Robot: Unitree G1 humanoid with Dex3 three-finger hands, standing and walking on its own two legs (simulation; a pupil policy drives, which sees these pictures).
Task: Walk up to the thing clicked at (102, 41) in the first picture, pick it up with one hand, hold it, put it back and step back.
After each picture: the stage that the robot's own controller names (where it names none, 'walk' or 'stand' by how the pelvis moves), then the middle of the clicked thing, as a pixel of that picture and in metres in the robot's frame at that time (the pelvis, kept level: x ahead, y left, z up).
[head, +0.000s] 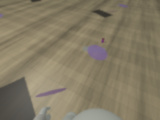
stand; (102, 40) +1.85 -0.30 -0.72
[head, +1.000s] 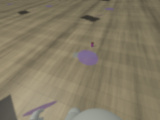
walk; (92, 44) +1.75 +0.09 -0.70
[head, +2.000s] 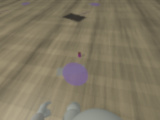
walk; (79, 54) +1.21 +0.28 -0.71
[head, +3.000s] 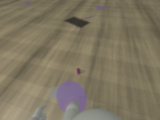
walk; (78, 71) +0.80 +0.23 -0.72
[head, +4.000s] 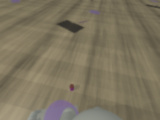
walk; (71, 87) +0.52 +0.19 -0.70
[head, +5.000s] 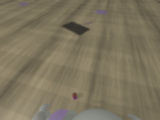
stand; (74, 96) +0.39 +0.18 -0.72
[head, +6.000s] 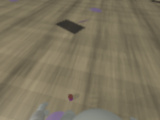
stand; (70, 97) +0.35 +0.20 -0.71
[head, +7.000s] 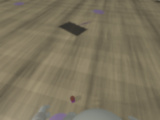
stand; (72, 99) +0.34 +0.19 -0.72
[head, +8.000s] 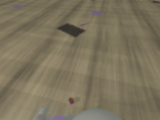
stand; (71, 100) +0.33 +0.22 -0.73
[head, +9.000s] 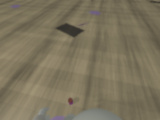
stand; (70, 101) +0.32 +0.22 -0.73
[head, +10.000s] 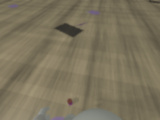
stand; (70, 101) +0.31 +0.22 -0.73
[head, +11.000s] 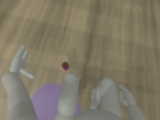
go down; (65, 66) +0.40 +0.22 -0.38
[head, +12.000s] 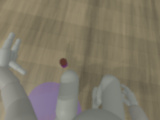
go down; (63, 63) +0.40 +0.23 -0.32
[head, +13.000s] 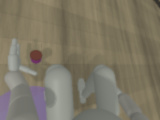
close in; (36, 57) +0.39 +0.27 -0.22
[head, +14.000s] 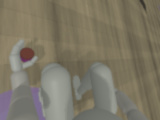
close; (26, 55) +0.39 +0.27 -0.22
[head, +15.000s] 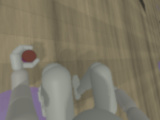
lift; (28, 57) +0.37 +0.26 -0.23
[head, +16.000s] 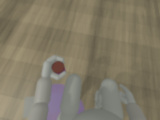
lift; (59, 69) +0.31 +0.22 -0.03
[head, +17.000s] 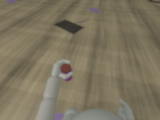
hold; (66, 72) +0.33 +0.17 +0.04
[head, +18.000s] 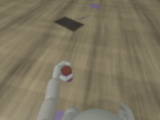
hold; (67, 74) +0.32 +0.17 +0.01
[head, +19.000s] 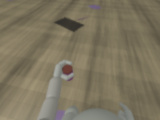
hold; (68, 73) +0.33 +0.16 +0.02
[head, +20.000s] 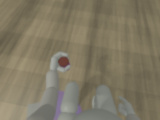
crouch; (64, 64) +0.38 +0.19 -0.06
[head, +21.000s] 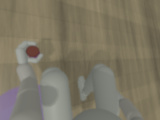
lower; (34, 54) +0.41 +0.26 -0.21
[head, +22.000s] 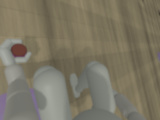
lower; (19, 52) +0.42 +0.27 -0.23
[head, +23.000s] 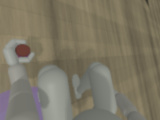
lower; (23, 52) +0.40 +0.28 -0.23
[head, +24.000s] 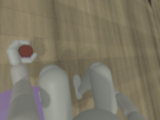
lower; (26, 53) +0.40 +0.28 -0.22
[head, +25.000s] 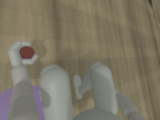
loosen; (27, 54) +0.39 +0.27 -0.22
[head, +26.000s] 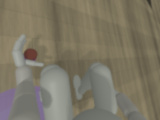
withdraw; (30, 56) +0.39 +0.26 -0.23
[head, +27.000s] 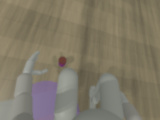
walk; (62, 61) +0.41 +0.22 -0.29
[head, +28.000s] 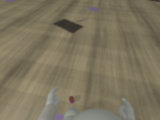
stand; (71, 99) +0.33 +0.17 -0.65
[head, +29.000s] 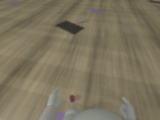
stand; (72, 98) +0.35 +0.18 -0.67
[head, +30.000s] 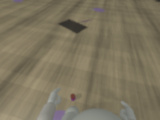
stand; (72, 97) +0.35 +0.18 -0.67
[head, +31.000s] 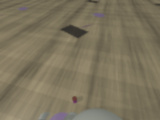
walk; (74, 99) +0.37 +0.18 -0.72
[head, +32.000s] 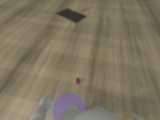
walk; (78, 80) +0.52 +0.14 -0.70
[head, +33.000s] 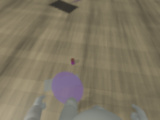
walk; (72, 61) +0.81 +0.26 -0.69
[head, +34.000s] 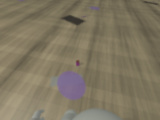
stand; (77, 63) +1.00 +0.22 -0.71
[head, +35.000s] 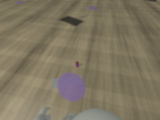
stand; (77, 64) +0.99 +0.23 -0.73
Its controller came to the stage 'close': yes
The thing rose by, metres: 0.73
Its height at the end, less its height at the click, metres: +0.00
